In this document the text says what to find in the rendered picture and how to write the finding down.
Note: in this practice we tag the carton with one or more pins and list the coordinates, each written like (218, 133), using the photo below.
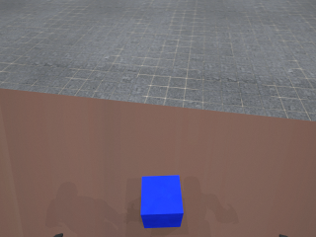
(161, 201)

